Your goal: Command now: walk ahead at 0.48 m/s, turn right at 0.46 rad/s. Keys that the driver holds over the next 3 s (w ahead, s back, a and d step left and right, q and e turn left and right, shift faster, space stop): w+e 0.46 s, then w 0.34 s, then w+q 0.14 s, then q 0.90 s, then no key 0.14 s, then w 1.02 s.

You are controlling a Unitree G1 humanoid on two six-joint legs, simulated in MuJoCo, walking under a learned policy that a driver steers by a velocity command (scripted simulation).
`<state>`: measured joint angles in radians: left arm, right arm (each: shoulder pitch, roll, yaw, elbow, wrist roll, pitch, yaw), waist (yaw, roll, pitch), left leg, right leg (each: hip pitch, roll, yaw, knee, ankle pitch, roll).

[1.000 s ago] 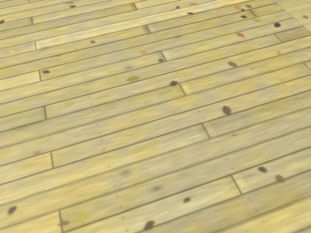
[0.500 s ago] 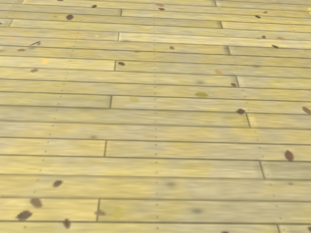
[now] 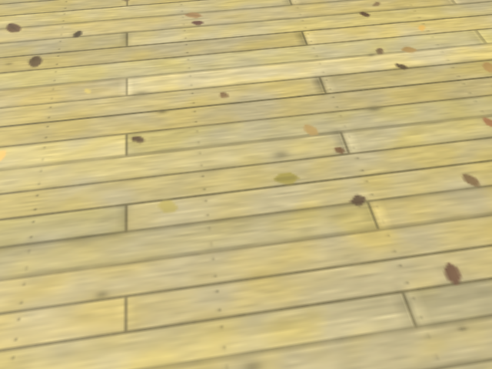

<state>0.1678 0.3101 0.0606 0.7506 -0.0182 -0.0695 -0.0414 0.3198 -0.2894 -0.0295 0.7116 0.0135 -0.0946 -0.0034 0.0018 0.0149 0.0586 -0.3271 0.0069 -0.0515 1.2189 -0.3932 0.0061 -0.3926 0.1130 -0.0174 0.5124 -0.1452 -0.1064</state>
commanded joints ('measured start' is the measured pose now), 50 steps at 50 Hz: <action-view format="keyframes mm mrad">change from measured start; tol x32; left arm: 1 29 112 27 -74 18 -7 19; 50 8 52 18 -56 40 -40 17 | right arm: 1 -46 -144 -40 -118 -18 -34 -2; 50 48 -80 -50 59 10 48 -5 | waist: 1 -7 -37 -68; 16 -28 -122 -119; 18 -50 262 -385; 38 -50 77 -3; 43 124 -245 -466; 50 -36 -103 -62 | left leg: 1 -286 95 -62 -41 72 -5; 16 93 15 -19 -768 328 -8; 19 657 443 -787 -904 -176 244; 31 225 235 -30 -1067 413 195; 40 303 226 92 -790 820 108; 43 -353 -31 -27 27 -202 -8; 50 -249 113 -44 -77 146 -33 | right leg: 1 222 -276 447 -316 -67 -203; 15 210 -230 427 -86 -5 -65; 20 -418 -102 189 827 -331 94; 40 145 -93 -42 -19 60 3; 43 802 -534 744 -172 -129 -236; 50 207 -354 98 -322 407 -103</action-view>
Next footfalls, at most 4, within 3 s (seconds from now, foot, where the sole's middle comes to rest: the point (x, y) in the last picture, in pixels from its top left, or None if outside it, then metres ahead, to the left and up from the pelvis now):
0.34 left None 0.40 0.14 -0.76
0.82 right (332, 324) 0.57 -0.20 -0.76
1.30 left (278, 238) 0.84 -0.07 -0.76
1.72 right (353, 249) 0.80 -0.29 -0.76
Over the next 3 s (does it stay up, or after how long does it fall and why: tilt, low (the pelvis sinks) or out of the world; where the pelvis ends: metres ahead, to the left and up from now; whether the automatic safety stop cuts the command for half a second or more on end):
stays up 1.10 -0.12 0.01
